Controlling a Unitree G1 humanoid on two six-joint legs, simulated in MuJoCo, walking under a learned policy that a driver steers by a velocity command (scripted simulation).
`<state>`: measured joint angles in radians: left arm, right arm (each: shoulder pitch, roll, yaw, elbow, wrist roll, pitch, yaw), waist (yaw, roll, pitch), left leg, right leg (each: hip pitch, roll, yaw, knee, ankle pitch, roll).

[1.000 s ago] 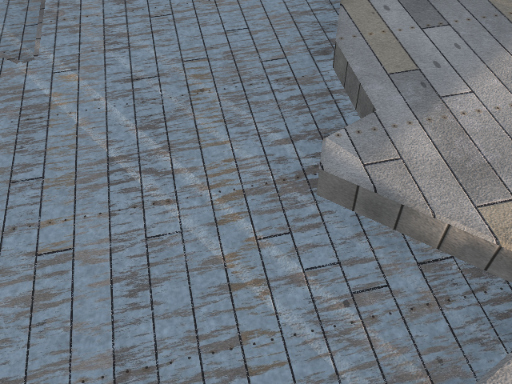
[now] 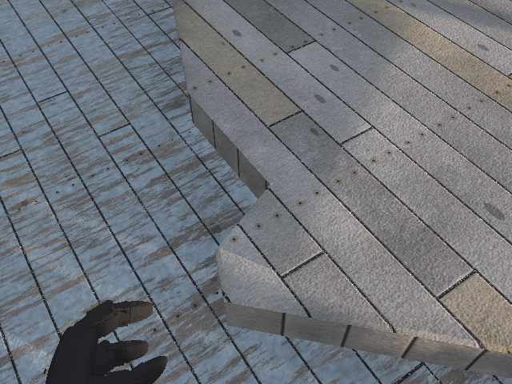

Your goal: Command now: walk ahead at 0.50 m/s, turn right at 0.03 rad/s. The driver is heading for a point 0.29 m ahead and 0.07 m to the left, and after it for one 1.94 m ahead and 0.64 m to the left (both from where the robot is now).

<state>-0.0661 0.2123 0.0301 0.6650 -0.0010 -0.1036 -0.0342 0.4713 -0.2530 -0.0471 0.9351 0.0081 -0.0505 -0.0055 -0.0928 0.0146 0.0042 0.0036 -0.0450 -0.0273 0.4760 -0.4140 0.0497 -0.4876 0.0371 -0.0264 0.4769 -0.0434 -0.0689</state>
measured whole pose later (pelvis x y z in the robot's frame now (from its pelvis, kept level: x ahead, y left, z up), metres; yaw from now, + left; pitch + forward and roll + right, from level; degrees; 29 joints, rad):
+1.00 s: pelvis +0.54 +0.10 +0.03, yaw +27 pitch +6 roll -2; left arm 0.04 0.13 -0.04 0.54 0.03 -0.12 -0.01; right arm 0.50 -0.20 -0.04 0.83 0.04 0.03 -0.04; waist -0.02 0.04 -0.03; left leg -0.13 -0.04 -0.26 0.43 -0.24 0.05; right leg -0.82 -0.04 -0.08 1.37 -0.71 0.00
